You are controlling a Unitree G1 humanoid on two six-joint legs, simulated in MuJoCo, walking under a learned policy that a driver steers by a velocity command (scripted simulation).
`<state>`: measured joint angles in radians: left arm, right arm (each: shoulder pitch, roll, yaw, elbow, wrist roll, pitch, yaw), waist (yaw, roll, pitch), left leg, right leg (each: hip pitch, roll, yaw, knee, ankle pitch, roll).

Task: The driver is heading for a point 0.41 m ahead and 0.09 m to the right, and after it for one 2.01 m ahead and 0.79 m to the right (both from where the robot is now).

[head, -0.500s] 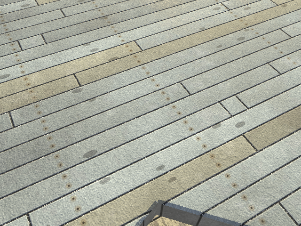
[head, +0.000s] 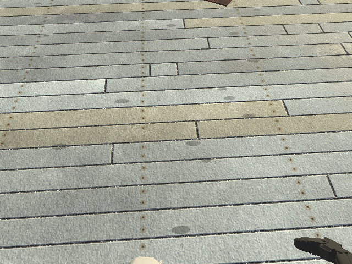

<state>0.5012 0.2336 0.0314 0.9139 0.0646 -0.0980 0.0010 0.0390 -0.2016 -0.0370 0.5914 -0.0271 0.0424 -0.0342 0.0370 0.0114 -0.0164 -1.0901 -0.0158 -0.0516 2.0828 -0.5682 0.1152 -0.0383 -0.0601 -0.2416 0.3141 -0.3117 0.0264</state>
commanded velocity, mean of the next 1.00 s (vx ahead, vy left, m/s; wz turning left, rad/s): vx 0.32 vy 0.00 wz -0.22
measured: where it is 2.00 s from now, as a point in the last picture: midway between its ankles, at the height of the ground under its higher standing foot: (133, 250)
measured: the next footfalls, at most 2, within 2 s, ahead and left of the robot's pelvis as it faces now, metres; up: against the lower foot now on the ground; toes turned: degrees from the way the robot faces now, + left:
left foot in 0.18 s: +0.28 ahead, +0.15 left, +0.15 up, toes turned +8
right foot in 0.70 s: +0.55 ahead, +0.06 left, +0.14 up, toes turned -8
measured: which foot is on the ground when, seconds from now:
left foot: up 0.00-0.16, down 0.18-0.68, up 0.70-1.00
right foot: down 0.00-0.18, up 0.20-0.68, down 0.70-1.00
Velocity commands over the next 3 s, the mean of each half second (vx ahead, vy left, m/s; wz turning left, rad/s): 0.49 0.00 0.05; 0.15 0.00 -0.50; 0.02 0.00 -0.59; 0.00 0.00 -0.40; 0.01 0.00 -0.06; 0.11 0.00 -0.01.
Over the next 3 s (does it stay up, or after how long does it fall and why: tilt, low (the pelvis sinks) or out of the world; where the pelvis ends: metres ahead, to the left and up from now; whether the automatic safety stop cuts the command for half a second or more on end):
stays up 0.53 0.13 0.14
